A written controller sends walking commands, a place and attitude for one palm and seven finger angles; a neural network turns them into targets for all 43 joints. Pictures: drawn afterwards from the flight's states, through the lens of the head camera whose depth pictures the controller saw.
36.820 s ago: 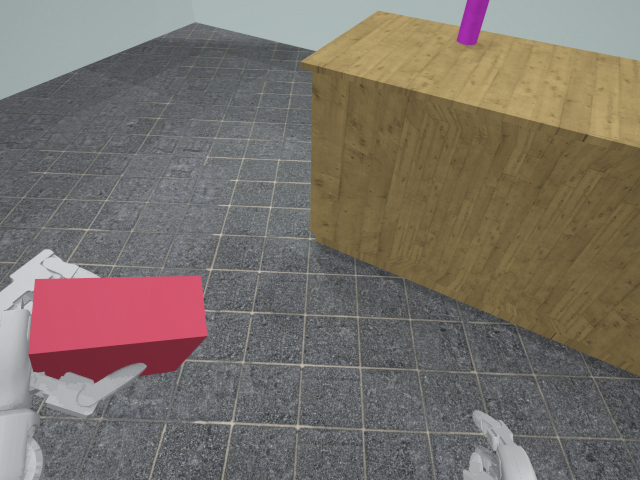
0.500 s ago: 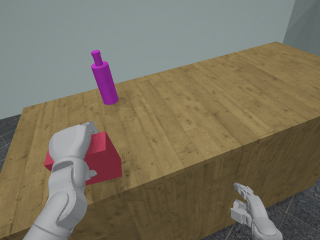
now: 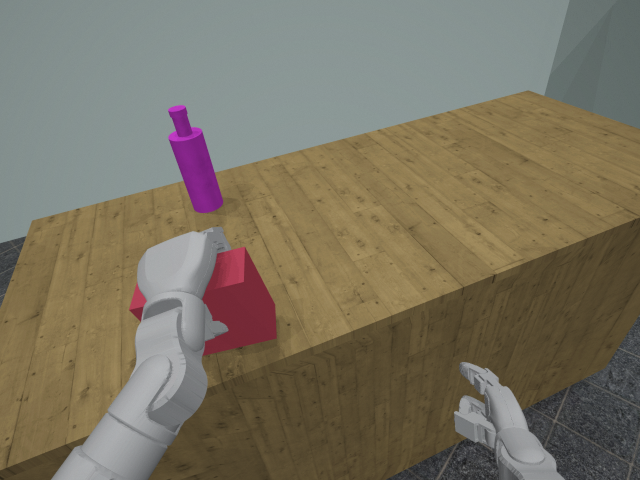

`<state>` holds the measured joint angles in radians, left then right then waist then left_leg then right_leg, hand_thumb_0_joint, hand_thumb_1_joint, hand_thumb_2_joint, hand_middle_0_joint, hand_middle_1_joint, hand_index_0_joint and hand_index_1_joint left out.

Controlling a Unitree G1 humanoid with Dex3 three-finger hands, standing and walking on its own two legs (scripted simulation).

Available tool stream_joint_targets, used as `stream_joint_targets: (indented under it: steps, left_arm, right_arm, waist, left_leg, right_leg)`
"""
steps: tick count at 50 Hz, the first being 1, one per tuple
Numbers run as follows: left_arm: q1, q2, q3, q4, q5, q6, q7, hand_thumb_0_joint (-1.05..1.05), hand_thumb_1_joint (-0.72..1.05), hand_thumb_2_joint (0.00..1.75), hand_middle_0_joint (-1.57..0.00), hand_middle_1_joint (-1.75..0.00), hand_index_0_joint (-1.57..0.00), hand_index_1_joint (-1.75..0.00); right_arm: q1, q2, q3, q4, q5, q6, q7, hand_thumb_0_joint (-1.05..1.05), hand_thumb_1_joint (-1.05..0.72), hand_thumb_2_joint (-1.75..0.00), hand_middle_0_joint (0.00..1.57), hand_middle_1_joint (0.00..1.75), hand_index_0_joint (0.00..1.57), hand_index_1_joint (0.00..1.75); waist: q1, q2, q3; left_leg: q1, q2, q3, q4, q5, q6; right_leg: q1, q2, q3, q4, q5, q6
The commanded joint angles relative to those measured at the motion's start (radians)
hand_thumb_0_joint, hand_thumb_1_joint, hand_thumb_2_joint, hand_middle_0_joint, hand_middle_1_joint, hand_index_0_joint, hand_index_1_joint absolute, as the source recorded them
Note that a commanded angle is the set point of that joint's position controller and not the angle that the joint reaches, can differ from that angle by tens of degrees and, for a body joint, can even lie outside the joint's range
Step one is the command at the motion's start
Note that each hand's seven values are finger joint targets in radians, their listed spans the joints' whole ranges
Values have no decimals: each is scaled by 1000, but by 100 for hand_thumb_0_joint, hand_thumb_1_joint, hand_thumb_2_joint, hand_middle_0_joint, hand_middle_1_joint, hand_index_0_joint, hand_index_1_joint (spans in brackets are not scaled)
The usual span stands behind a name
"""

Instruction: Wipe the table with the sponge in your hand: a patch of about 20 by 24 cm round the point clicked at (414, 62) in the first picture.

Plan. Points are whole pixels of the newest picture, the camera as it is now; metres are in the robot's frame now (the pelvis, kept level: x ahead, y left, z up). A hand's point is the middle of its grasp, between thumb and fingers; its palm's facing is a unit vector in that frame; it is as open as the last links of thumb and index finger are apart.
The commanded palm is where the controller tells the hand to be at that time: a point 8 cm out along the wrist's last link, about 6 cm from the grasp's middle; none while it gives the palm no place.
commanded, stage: wipe forward along the third lane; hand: left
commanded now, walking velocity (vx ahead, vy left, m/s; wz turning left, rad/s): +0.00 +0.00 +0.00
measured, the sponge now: (217, 315) +0.30 +0.19 +0.08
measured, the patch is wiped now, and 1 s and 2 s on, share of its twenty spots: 0.60 0.80 0.90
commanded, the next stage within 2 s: wipe back along the third lane in 1.60 s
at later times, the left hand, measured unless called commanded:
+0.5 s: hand (207, 265) +0.35 +0.21 +0.13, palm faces +0.06 -0.09 -0.99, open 10.1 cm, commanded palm +0.32 +0.22 +0.17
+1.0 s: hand (204, 247) +0.38 +0.23 +0.13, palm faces +0.00 -0.05 -1.00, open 10.1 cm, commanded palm +0.36 +0.25 +0.17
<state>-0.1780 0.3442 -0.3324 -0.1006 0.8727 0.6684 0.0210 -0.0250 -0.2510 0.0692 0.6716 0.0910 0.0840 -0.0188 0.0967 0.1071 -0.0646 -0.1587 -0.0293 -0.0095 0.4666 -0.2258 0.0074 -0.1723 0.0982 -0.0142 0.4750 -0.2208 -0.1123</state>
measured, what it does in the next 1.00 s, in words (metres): stands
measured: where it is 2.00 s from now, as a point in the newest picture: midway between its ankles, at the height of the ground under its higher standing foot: outside the picture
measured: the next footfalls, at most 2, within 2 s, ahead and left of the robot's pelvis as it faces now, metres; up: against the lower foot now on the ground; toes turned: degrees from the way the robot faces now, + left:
none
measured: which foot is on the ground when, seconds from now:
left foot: down 0.00-1.00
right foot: down 0.00-1.00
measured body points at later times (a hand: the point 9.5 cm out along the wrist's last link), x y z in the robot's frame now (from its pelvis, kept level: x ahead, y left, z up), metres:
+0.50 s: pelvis +0.01 -0.02 +0.00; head -0.04 -0.07 +0.44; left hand +0.34 +0.21 +0.18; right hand +0.22 -0.25 -0.09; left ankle +0.02 +0.12 -0.74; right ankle +0.03 -0.04 -0.74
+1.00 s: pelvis +0.00 -0.02 +0.00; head -0.03 -0.07 +0.44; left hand +0.38 +0.23 +0.19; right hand +0.20 -0.25 -0.10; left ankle +0.02 +0.12 -0.74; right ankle +0.03 -0.04 -0.74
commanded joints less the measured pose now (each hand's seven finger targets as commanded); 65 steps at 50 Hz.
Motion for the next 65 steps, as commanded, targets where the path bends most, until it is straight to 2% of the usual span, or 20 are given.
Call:
stream_joint_targets:
  steps: [1, 3, 4, 6, 9, 10, 14, 16, 19, 23, 24, 29, 30, 33, 39, 41, 45, 54, 61, 65]
  left_arm:
    - [-346, 106, 115, -65, 7, -17, 36, 0, 10, 130, -120, -160, -120, -160]
    - [-366, 132, 134, -42, 10, -16, 34, 0, 10, 130, -120, -160, -120, -160]
    - [-378, 201, 187, -30, 16, -17, 37, 0, 10, 130, -120, -160, -120, -160]
    - [-407, 136, 132, 42, 19, -14, 29, 0, 10, 130, -120, -160, -120, -160]
    - [-437, 208, 183, 103, 30, -10, 22, 0, 10, 130, -120, -160, -120, -160]
    - [-458, 160, 143, 130, 35, -7, 18, 0, 10, 130, -120, -160, -120, -160]
    - [-468, 220, 183, 218, 48, 3, 5, 0, 10, 130, -120, -160, -120, -160]
    - [-484, 182, 153, 274, 52, 6, -2, 0, 10, 130, -120, -160, -120, -160]
    - [-498, 222, 182, 294, 58, 10, -10, 0, 10, 130, -120, -160, -120, -160]
    - [-451, 205, 176, 330, 63, -5, -28, 0, 10, 130, -120, -160, -120, -160]
    - [-459, 242, 202, 333, 70, -10, -31, 0, 10, 130, -120, -160, -120, -160]
    - [-507, 246, 199, 361, 92, -41, -36, 0, 10, 130, -120, -160, -120, -160]
    - [-493, 209, 171, 367, 88, -45, -35, 0, 10, 130, -120, -160, -120, -160]
    - [-484, 216, 183, 394, 87, -57, -29, 0, 10, 130, -120, -160, -120, -160]
    - [-552, 261, 210, 463, 105, -75, -17, 0, 10, 130, -120, -160, -120, -160]
    - [-570, 232, 182, 521, 101, -78, -16, 0, 10, 130, -120, -160, -120, -160]
    - [-703, 290, 195, 622, 119, -99, -18, 0, 10, 130, -120, -160, -120, -160]
    - [-800, 355, 241, 753, 126, -204, -21, 0, 10, 130, -120, -160, -120, -160]
    - [-766, 369, 264, 799, 117, -237, -2, 0, 10, 130, -120, -160, -120, -160]
    - [-788, 361, 248, 818, 133, -239, 6, 0, 10, 130, -120, -160, -120, -160]
  right_arm:
    - [-277, -75, -34, -173, -1, -56, -10, 0, -90, -90, 20, 30, 20, 30]
    - [-276, -80, -35, -172, -4, -53, -17, 0, -90, -90, 20, 30, 20, 30]
    - [-267, -89, -38, -165, -6, -51, -22, 0, -90, -90, 20, 30, 20, 30]
    - [-267, -82, -34, -165, -3, -56, -28, 0, -90, -90, 20, 30, 20, 30]
    - [-250, -98, -39, -155, -5, -56, -36, 0, -90, -90, 20, 30, 20, 30]
    - [-256, -90, -37, -163, -4, -60, -36, 0, -90, -90, 20, 30, 20, 30]
    - [-237, -105, -43, -147, -6, -60, -36, 0, -90, -90, 20, 30, 20, 30]
    - [-235, -102, -41, -144, -3, -63, -35, 0, -90, -90, 20, 30, 20, 30]
    - [-224, -109, -46, -142, -4, -66, -32, 0, -90, -90, 20, 30, 20, 30]
    - [-208, -115, -48, -140, -8, -62, -33, 0, -90, -90, 20, 30, 20, 30]
    - [-195, -121, -51, -135, -10, -60, -33, 0, -90, -90, 20, 30, 20, 30]
    - [-168, -123, -52, -133, -7, -59, -41, 0, -90, -90, 20, 30, 20, 30]
    - [-174, -115, -49, -145, -6, -60, -41, 0, -90, -90, 20, 30, 20, 30]
    - [-165, -119, -51, -139, -8, -56, -43, 0, -90, -90, 20, 30, 20, 30]
    - [-134, -131, -53, -124, -9, -51, -49, 0, -90, -90, 20, 30, 20, 30]
    - [-128, -126, -51, -126, -7, -51, -56, 0, -90, -90, 20, 30, 20, 30]
    - [-96, -135, -50, -111, -6, -53, -68, 0, -90, -90, 20, 30, 20, 30]
    - [-7, -143, -62, -107, -4, -58, -66, 0, -90, -90, 20, 30, 20, 30]
    - [40, -158, -75, -96, -4, -53, -55, 0, -90, -90, 20, 30, 20, 30]
    - [53, -160, -79, -88, -3, -47, -53, 0, -90, -90, 20, 30, 20, 30]
  waist:
    - [-15, -165, -91]
    - [-9, -155, -124]
    - [-6, -141, -108]
    - [-20, -165, -89]
    - [-13, -156, -99]
    - [-18, -162, -117]
    - [-13, -169, -136]
    - [-20, -177, -132]
    - [-10, -162, -171]
    - [-20, -215, -158]
    - [-18, -204, -159]
    - [-31, -163, -155]
    - [-29, -154, -154]
    - [-34, -196, -159]
    - [-45, -191, -144]
    - [-53, -211, -127]
    - [-66, -184, -127]
    - [-72, -160, -216]
    - [-78, -198, -214]
    - [-84, -172, -209]
  left_leg:
    - [-33, -11, -27, -42, 52, 31]
    - [-47, -16, -21, -36, 53, 29]
    - [-45, -15, -23, -40, 41, 28]
    - [-65, -15, -17, -38, 32, 26]
    - [-80, -19, -19, -29, 24, 23]
    - [-94, -21, -15, -24, 31, 24]
    - [-116, -22, -14, -13, 32, 21]
    - [-133, -21, -13, -15, 36, 23]
    - [-131, -23, -12, -11, 51, 26]
    - [-152, -23, -11, 11, 73, 28]
    - [-151, -23, -16, 9, 68, 28]
    - [-148, -24, -19, 2, 62, 32]
    - [-159, -24, -17, 1, 62, 32]
    - [-168, -24, -14, 14, 63, 31]
    - [-169, -23, -19, -1, 36, 31]
    - [-192, -22, -17, 1, 16, 30]
    - [-213, -18, -22, -1, -11, 28]
    - [-263, -15, -31, 15, 10, 33]
    - [-292, -13, -24, 18, 25, 39]
    - [-281, -15, -18, 5, 32, 45]
  right_leg:
    - [19, -83, 179, -157, -34, 44]
    - [51, -92, 200, -156, -22, 45]
    - [37, -92, 212, -167, -67, 42]
    - [26, -96, 206, -172, -85, 48]
    - [29, -106, 241, -183, -120, 47]
    - [47, -110, 236, -172, -99, 49]
    - [63, -121, 261, -170, -84, 54]
    - [62, -120, 243, -158, -49, 56]
    - [86, -123, 248, -144, 3, 58]
    - [99, -132, 268, -131, 115, 65]
    - [95, -131, 269, -133, 103, 63]
    - [63, -125, 253, -131, 86, 61]
    - [67, -127, 245, -123, 94, 61]
    - [76, -133, 265, -127, 123, 67]
    - [34, -125, 249, -143, 54, 66]
    - [24, -129, 253, -154, 5, 72]
    - [-5, -134, 254, -169, -95, 70]
    - [52, -144, 259, -135, 19, 69]
    - [79, -145, 253, -117, 150, 78]
    - [56, -131, 220, -116, 142, 73]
